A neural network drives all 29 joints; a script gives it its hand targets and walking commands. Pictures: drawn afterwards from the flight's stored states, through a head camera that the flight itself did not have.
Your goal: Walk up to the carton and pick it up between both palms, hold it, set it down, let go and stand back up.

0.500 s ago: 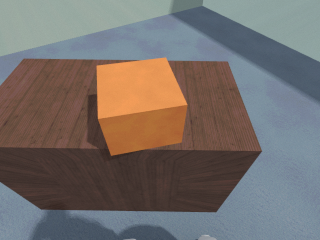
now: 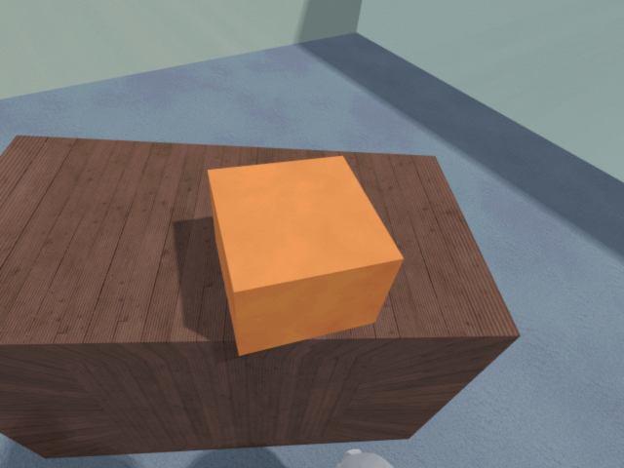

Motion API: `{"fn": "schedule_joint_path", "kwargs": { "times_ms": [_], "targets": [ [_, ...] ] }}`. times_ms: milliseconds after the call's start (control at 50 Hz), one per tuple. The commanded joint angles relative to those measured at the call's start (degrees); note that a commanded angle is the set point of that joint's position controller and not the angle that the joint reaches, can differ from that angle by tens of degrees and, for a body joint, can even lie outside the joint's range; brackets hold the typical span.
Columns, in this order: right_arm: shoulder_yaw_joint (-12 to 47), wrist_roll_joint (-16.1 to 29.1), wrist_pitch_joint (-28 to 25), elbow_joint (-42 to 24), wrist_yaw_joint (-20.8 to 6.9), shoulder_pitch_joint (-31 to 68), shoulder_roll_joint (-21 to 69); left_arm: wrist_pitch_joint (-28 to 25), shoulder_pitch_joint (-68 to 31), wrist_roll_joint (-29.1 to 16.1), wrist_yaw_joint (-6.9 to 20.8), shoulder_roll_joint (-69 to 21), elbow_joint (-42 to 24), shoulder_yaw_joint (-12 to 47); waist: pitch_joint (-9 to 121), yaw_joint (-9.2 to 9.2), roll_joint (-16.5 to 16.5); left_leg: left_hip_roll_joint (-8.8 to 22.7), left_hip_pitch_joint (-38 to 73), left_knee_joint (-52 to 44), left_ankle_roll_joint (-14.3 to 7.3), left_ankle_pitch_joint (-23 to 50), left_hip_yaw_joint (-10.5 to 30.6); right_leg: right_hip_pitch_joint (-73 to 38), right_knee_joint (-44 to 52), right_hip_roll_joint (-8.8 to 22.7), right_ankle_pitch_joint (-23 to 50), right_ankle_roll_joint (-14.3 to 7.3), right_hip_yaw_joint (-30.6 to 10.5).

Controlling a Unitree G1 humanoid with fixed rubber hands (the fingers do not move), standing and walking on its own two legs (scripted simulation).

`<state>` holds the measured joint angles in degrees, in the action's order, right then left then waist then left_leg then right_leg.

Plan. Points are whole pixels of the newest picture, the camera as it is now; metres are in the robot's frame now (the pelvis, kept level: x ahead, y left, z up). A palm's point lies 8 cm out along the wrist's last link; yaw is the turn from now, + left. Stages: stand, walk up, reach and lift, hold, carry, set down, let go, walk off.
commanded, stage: walk up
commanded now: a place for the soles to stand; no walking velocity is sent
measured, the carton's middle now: (294, 249) +0.47 +0.01 -0.02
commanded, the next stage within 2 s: none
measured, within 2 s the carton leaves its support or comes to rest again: neither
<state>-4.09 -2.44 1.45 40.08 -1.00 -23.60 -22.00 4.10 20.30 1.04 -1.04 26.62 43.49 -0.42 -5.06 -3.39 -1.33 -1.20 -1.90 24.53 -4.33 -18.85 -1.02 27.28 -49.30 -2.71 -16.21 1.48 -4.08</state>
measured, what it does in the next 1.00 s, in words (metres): steps on the spot: right foot, then left foot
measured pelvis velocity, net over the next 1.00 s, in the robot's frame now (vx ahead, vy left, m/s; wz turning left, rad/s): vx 0.00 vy -0.03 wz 0.02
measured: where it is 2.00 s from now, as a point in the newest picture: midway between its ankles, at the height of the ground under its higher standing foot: outside the picture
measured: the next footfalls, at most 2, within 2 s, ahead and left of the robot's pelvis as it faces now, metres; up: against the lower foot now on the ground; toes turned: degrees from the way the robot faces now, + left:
right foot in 0.20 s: +0.20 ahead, -0.13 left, +0.00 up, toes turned +0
left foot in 0.66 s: +0.15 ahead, +0.11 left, +0.00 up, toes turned -3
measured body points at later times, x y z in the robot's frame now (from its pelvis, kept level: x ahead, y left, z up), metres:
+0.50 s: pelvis +0.10 -0.04 -0.02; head +0.13 -0.05 +0.43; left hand +0.25 +0.28 -0.10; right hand +0.17 -0.35 -0.13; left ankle +0.11 +0.13 -0.69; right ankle +0.16 -0.13 -0.74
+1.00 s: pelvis +0.00 -0.03 -0.03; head +0.05 +0.00 +0.42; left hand +0.11 +0.29 -0.15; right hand +0.10 -0.35 -0.11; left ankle +0.11 +0.11 -0.74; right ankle -0.03 -0.16 -0.75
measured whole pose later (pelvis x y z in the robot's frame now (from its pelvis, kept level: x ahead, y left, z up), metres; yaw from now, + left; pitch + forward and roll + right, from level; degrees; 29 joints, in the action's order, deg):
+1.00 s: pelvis +0.00 -0.03 -0.03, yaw +1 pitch -3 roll -1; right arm -1.9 -0.6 1.8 40.1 2.6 -14.1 -22.0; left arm 5.0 10.1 -0.5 0.2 25.3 45.5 -0.4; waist -10.4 -1.4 -2.3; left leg 0.7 -23.1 36.4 -0.6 -10.6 5.4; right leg 9.7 -36.6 -4.0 -27.8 0.8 -6.5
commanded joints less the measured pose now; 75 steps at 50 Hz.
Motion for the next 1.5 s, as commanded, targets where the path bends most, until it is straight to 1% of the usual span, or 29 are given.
{"fn": "schedule_joint_path", "kwargs": {
  "times_ms": [0,80,140,160,180,200,280,340,440,520,580,600,620,640,680,760,840,920,960,980,1000,1040,1140,1200,1260,1320,1360,1400,1480],
  "targets": [
    [-1.56,2.05,-0.95,-6.09,2.21,-0.37,-9.66,-3.11,-8.46,0.17,-0.83,4.14,-4.91,-2.09,-3.18,-0.65,11.01,7.1,-2.31,-1.97,4.79,41.55,2.96,-1.98,10.02,-0.96,6.26,0.55,8.64],
    [-1.71,2.29,-0.34,-5.11,2.2,-0.06,-10.49,-3.62,-9.75,-0.18,-1.28,3.82,-4.41,-1.79,0.16,-0.1,10.89,10.64,-1.3,3.7,3.22,48.33,5.05,-7.97,14.07,-0.08,9.25,-1.98,7.85],
    [-1.42,3.05,-0.77,-4.13,1.7,0.23,-11.04,-4.43,-3.74,0.28,-1.94,8.9,-2.06,-3.5,8.31,6.13,5.76,9.52,-6.61,17.26,5.47,42.98,5.21,-24.52,20.85,6.68,23.58,-7.31,-1.36],
    [-0.99,3.49,-1.21,-4.23,1.63,-1.12,-9.83,-4.38,-0.67,0.2,-2.36,12.7,-1.67,-5.03,13.82,7.98,-1.78,4.36,-12.61,31.51,7.96,29.56,3.78,-30.43,18.63,18.11,35.51,-15.02,-15.54],
    [-0.93,3.54,-0.96,-3.75,2.03,-1.72,-9.24,-4.39,0.99,-0.69,-2.59,11.71,-1.61,-4.85,15.57,8.84,-5.38,-1.38,-19.94,42.26,8.92,-7.22,5.75,-33.93,19.16,27.04,43.56,-23.07,-27.41],
    [-1.58,2.05,-0.33,-3.75,2.77,0.49,-11.51,-4.4,0.73,-1.15,-2.38,9.49,-2.04,-3.94,11.76,8.67,-0.74,0.01,-21.37,44.37,6.87,-20.11,11.73,-31.91,20.4,26.72,42.05,-23.68,-25.21],
    [-0.99,2.91,0.18,-3.15,2.0,0.54,-11.04,-4.02,-11.7,-0.84,-1.95,7.54,-5.24,-2.42,2.49,3.49,-2.9,2.06,-17.79,34.14,3.63,-16.57,11.29,-16.16,26.97,17.45,15.02,-15.32,-11.07],
    [-0.26,3.09,0.11,-2.87,3.12,1.9,-11.42,-3.3,-13.95,-1.42,-0.89,8.64,-4.64,-2.23,-1.3,3.59,-5.85,0.0,-16.63,29.54,4.85,-12.32,7.63,-10.55,27.56,14.66,21.88,-14.05,-5.08],
    [0.02,2.67,-0.04,-2.76,5.27,2.75,-11.89,-1.81,-16.35,-1.18,0.12,9.72,-7.0,-3.24,3.71,4.11,-9.05,-0.93,-22.25,38.47,5.16,-8.41,6.18,-15.3,21.56,19.61,43.63,-18.71,-4.9],
    [-0.16,2.78,-0.27,-2.34,5.13,2.97,-11.99,-0.76,-20.53,-0.85,0.27,9.8,-8.88,-3.45,5.74,3.29,-7.84,1.32,-19.4,30.01,4.48,-3.21,3.97,-13.81,17.29,18.7,35.65,-16.69,-3.69],
    [-0.61,2.67,-0.91,-0.51,4.54,0.68,-12.73,0.36,-23.52,-1.39,0.85,9.84,-9.11,-3.1,6.51,0.76,-5.91,2.34,-10.0,8.94,3.95,13.29,1.5,-10.15,11.27,12.72,18.17,-9.51,-0.98],
    [-1.2,2.2,-0.95,-0.71,4.49,1.88,-14.73,0.69,-22.94,-1.83,1.04,9.1,-8.77,-2.99,5.13,0.18,-1.69,4.94,-8.87,2.04,3.02,16.1,5.91,-7.4,7.66,9.14,9.76,-6.74,-0.18],
    [-2.58,1.49,-0.84,-2.3,4.59,4.75,-19.35,0.85,-21.55,-2.36,1.22,7.98,-8.91,-3.08,3.74,0.45,10.36,14.28,-10.97,-3.31,-1.14,22.61,22.72,-2.98,-3.08,0.68,-1.94,-3.36,2.28],
    [-2.89,1.1,-0.92,-4.9,4.94,8.03,-20.53,1.4,-20.11,-2.03,0.91,8.44,-8.21,-3.99,3.72,0.75,14.25,21.46,-19.54,-5.92,-8.28,21.69,33.65,-5.18,-19.49,-3.97,-17.98,-1.41,-2.14],
    [-3.22,1.53,-1.73,-7.57,5.46,10.84,-20.05,2.97,-16.85,-1.15,0.05,9.84,-5.88,-5.12,2.63,3.14,13.02,22.83,-22.87,-3.03,-13.33,26.77,31.4,-4.98,-31.83,-4.61,-19.75,-1.11,-9.97],
    [-2.08,1.89,-1.6,-7.07,5.59,12.73,-14.81,1.2,-12.78,-0.51,0.65,10.12,-2.47,-5.27,4.87,3.83,7.82,15.18,-9.83,4.03,-9.36,28.92,18.19,-1.22,-24.54,-2.99,-13.97,-0.38,-8.08],
    [-1.39,0.91,-1.31,-4.84,4.61,4.83,-12.54,-0.33,-15.2,-1.05,1.83,6.24,-3.53,-3.68,9.97,-2.2,13.41,9.4,2.89,0.24,-5.0,1.22,18.6,-1.69,2.47,-0.74,-19.69,1.88,-0.73],
    [-1.77,0.82,0.48,-4.97,3.42,9.36,-15.36,-1.42,-4.95,-1.81,1.49,5.96,0.71,-3.8,7.72,1.39,16.7,11.13,-7.31,-0.39,-3.81,-8.67,19.1,-16.86,26.86,-1.15,-9.55,-0.72,4.53],
    [-1.03,1.47,0.36,-3.72,2.94,8.47,-13.24,-2.58,-4.93,-1.22,1.1,9.54,1.05,-4.38,4.27,2.07,7.69,8.35,-19.86,4.7,1.94,-9.51,15.57,-23.17,30.19,4.73,-2.64,-3.43,-8.41],
    [-0.26,2.12,-0.32,-4.2,2.84,8.81,-11.42,-3.03,-7.26,-0.79,1.07,12.45,-0.3,-4.99,3.69,1.95,-1.91,3.32,-23.49,12.24,4.98,-6.68,10.3,-20.08,33.59,14.96,-11.34,-7.59,-23.28],
    [-1.37,2.4,-0.52,-4.93,3.06,12.32,-13.46,-3.55,-13.16,-0.97,1.52,12.47,-2.16,-4.86,-0.38,3.06,-2.53,2.55,-17.08,17.3,5.72,-6.83,6.9,-5.14,35.91,20.07,-21.0,-11.54,-25.86],
    [-2.46,2.54,-0.63,-4.1,1.97,9.16,-13.24,-4.34,-19.8,-0.34,1.73,8.26,-3.85,-4.33,-3.57,-0.04,-2.42,1.88,-6.04,19.28,3.57,-1.92,6.13,5.15,37.43,15.4,-26.42,-9.87,-18.6],
    [-1.04,1.87,-2.69,-2.06,2.41,9.6,-12.43,-3.97,-11.97,-0.89,2.04,8.3,-2.7,-3.78,-0.6,1.84,-6.3,1.91,-6.26,1.86,3.34,7.58,3.12,-10.64,28.67,9.21,1.27,-6.2,-9.72],
    [-2.01,0.91,-3.85,-1.15,3.08,7.24,-14.68,-4.47,-8.9,-0.63,2.07,6.86,-3.18,-3.52,5.49,1.78,-4.51,5.15,-0.03,0.2,0.55,6.97,7.63,-14.09,19.72,7.99,12.61,-5.95,-8.05],
    [-2.35,1.52,-3.6,-0.46,2.57,5.31,-15.56,-4.4,-9.67,-0.05,1.96,6.32,-3.27,-3.8,9.18,1.59,1.27,13.48,0.54,0.42,-4.77,5.28,16.79,-11.94,14.54,3.3,-1.06,-4.67,-1.66],
    [-2.3,0.74,-2.49,-2.41,1.91,10.98,-15.95,-4.22,-6.86,0.17,2.21,7.0,-2.65,-4.09,1.79,4.19,5.0,11.63,-11.58,0.91,-3.05,-9.86,14.73,-13.45,19.83,4.2,-9.93,-6.05,-4.5],
    [-1.36,1.47,-2.34,-3.92,1.48,14.95,-12.3,-4.44,-3.97,-0.05,2.0,10.41,-1.44,-4.93,-2.78,6.68,-3.6,0.99,-24.09,15.3,2.84,-8.4,3.18,-19.61,32.4,11.83,-14.69,-10.32,-19.04],
    [-1.13,1.3,-2.54,-4.87,1.96,14.55,-12.57,-4.8,-3.86,0.85,1.41,12.25,-2.08,-5.66,-6.76,7.32,-5.64,1.41,-30.95,23.72,4.15,-13.71,4.21,-20.56,35.89,19.55,-9.65,-16.23,-28.56],
    [-1.05,1.5,-4.69,-4.53,1.9,11.1,-11.77,-5.05,-5.11,0.5,0.85,9.93,-3.57,-4.79,0.24,4.54,-4.24,3.89,-25.18,13.68,3.2,-6.76,3.4,-27.63,26.47,15.33,19.7,-14.02,-17.56]
  ]
}}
